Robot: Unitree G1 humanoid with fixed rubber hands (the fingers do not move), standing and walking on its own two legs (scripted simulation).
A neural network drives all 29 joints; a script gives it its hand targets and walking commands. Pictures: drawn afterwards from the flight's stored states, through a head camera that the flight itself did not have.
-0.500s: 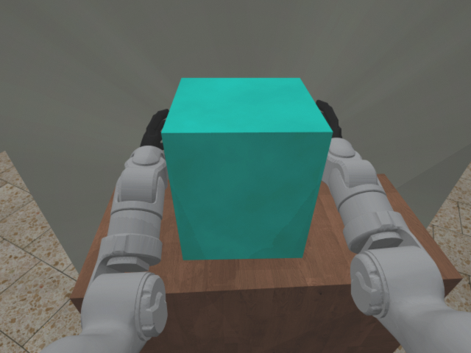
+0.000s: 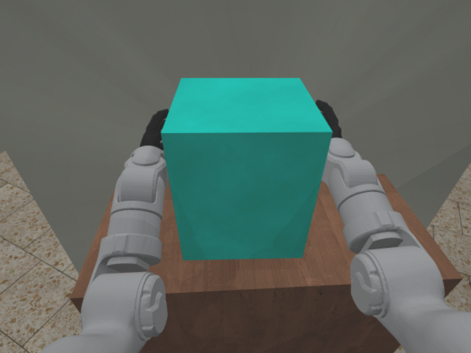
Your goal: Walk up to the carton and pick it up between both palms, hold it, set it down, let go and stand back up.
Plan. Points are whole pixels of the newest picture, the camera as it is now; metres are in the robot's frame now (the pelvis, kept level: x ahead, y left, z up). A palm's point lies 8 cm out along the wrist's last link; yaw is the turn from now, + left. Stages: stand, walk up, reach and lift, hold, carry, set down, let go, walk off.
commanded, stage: hold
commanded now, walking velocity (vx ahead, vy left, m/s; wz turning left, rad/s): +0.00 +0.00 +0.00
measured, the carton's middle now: (241, 168) +0.38 -0.01 +0.17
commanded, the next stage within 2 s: set down in 0.16 s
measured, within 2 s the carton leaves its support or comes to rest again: neither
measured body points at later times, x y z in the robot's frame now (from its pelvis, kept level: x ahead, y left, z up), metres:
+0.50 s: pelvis +0.00 +0.00 +0.00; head -0.06 +0.02 +0.45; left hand +0.41 +0.14 +0.21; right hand +0.40 -0.16 +0.22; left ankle +0.06 +0.12 -0.74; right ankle +0.05 -0.12 -0.74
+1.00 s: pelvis +0.04 +0.00 +0.01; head +0.01 +0.02 +0.46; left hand +0.45 +0.14 +0.17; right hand +0.44 -0.16 +0.17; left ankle +0.06 +0.12 -0.74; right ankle +0.05 -0.12 -0.74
